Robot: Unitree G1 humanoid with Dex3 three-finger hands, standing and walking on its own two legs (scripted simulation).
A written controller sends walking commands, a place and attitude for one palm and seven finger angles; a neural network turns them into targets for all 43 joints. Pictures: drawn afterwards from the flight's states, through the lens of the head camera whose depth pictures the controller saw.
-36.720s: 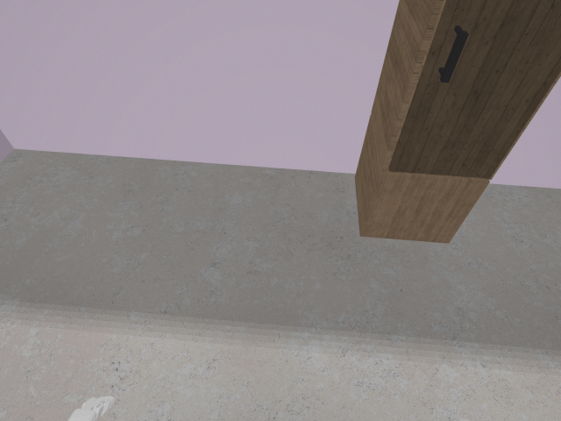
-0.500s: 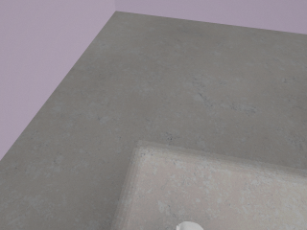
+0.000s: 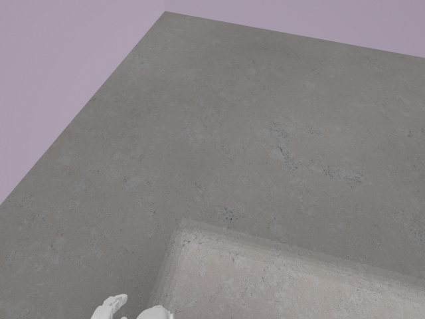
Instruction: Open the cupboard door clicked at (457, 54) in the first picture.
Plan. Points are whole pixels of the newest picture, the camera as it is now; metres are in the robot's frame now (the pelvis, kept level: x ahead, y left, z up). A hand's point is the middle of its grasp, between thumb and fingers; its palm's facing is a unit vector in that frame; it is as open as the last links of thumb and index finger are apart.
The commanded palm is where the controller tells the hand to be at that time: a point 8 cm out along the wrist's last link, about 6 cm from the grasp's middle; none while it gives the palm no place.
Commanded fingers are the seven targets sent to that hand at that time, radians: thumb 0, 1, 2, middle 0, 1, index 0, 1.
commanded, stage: turn to face it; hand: left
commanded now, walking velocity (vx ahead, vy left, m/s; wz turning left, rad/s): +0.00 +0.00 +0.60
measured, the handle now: out of the picture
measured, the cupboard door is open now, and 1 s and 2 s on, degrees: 43 43 43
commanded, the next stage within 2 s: none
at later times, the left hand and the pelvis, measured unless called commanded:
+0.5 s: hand out of the picture +0.10 +0.19 -0.14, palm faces +0.27 -0.91 -0.33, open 7.4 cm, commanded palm none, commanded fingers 0.00 0.90 0.90 -0.20 -0.30 -0.20 -0.30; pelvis +0.07 -0.04 +0.00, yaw +17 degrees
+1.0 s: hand out of the picture +0.01 +0.17 -0.17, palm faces +0.61 -0.76 -0.25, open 7.4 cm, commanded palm none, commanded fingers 0.00 0.90 0.90 -0.20 -0.30 -0.20 -0.30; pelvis +0.08 -0.04 +0.00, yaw +36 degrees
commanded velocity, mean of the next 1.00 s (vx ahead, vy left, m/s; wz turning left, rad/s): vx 0.00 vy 0.00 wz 0.60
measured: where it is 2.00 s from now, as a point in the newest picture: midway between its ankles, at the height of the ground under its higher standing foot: outside the picture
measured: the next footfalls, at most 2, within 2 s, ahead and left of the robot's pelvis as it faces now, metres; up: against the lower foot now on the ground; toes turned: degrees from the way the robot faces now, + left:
left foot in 0.06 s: +0.09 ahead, +0.12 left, +0.00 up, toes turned +10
right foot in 0.44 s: +0.12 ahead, -0.14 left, +0.00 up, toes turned +11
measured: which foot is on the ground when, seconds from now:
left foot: up 0.00-0.04, down 0.06-0.42, up 0.44-0.84, down 0.86-1.00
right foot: down 0.00-0.06, up 0.08-0.42, down 0.44-0.86, up 0.88-1.00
